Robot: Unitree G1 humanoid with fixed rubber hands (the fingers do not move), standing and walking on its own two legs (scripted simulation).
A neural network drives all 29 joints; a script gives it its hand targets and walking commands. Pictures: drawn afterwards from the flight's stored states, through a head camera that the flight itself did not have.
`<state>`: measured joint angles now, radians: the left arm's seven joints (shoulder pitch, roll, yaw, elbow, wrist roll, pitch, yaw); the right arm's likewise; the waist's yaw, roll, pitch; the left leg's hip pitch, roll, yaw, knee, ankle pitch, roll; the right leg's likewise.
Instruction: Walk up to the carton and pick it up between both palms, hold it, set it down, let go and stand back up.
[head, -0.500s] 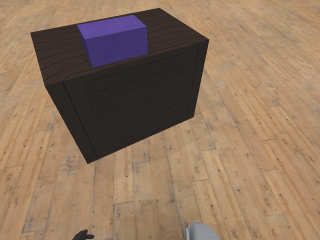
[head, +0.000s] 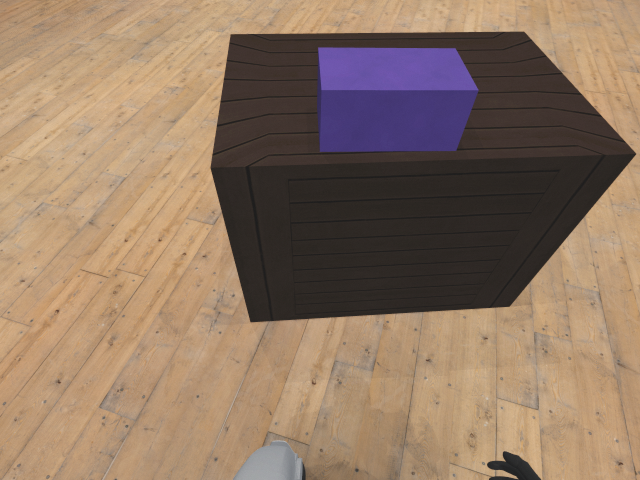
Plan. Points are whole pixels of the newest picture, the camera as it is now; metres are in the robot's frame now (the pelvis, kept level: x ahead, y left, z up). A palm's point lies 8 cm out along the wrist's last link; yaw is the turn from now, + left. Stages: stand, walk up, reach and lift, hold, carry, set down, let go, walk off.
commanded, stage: walk up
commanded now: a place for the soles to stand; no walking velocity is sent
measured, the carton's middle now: (387, 99) +0.83 -0.08 +0.02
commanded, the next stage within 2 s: none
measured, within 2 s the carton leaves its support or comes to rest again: neither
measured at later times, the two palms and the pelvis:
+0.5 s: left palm (247, 396) +0.25 +0.14 -0.12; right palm (578, 428) +0.24 -0.35 -0.14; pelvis +0.20 -0.10 -0.02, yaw +9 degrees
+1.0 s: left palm (253, 371) +0.28 +0.14 -0.12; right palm (496, 276) +0.48 -0.27 -0.10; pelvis +0.31 -0.10 +0.01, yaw +10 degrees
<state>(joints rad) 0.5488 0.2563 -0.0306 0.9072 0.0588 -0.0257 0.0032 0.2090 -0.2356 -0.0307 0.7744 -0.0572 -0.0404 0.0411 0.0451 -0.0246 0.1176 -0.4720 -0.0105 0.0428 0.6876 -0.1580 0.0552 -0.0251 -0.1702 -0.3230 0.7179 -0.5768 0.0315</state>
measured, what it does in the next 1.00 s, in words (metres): walks ahead: right foot, then left foot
